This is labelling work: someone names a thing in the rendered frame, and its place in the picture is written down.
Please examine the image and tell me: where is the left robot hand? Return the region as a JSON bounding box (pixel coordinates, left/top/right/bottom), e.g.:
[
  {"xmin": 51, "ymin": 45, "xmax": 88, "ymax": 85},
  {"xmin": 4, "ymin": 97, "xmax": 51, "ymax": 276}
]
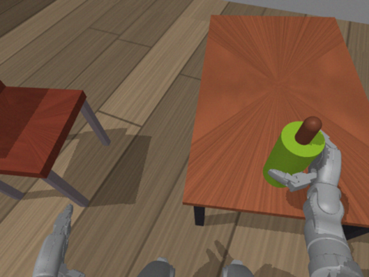
[{"xmin": 32, "ymin": 204, "xmax": 85, "ymax": 277}]

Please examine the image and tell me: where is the right robot arm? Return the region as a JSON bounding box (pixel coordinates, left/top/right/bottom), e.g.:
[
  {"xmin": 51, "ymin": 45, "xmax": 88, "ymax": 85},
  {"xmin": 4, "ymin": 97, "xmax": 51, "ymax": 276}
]
[{"xmin": 303, "ymin": 183, "xmax": 364, "ymax": 277}]

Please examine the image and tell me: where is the bottle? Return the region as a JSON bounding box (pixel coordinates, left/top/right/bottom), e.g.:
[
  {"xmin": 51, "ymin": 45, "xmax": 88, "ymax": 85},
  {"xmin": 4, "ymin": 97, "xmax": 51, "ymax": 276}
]
[{"xmin": 263, "ymin": 117, "xmax": 325, "ymax": 188}]

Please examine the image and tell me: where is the chair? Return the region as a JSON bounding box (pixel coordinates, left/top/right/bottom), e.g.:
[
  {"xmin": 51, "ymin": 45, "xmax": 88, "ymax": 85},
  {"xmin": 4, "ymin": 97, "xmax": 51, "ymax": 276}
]
[{"xmin": 0, "ymin": 80, "xmax": 111, "ymax": 207}]

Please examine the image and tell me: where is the right robot hand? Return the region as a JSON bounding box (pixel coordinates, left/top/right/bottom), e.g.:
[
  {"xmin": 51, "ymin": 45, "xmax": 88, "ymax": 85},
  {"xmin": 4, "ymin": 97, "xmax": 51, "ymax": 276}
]
[{"xmin": 268, "ymin": 129, "xmax": 341, "ymax": 192}]

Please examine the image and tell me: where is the coffee table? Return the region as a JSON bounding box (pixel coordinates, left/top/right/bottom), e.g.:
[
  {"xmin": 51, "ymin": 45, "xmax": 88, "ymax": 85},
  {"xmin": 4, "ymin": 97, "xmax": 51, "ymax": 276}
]
[{"xmin": 182, "ymin": 15, "xmax": 369, "ymax": 240}]

